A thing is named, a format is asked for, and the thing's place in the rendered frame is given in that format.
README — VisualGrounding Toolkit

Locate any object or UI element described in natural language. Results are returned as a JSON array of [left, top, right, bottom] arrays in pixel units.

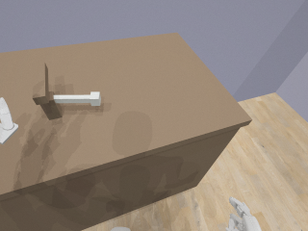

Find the tap lever
[[53, 91, 101, 106]]

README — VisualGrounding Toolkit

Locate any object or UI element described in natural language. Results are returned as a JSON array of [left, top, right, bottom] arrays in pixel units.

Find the right robot hand
[[225, 196, 262, 231]]

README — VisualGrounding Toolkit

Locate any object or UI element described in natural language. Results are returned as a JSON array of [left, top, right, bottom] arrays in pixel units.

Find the left robot hand
[[0, 97, 18, 145]]

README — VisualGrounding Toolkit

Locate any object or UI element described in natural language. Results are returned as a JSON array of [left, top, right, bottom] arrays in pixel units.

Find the counter
[[0, 32, 252, 231]]

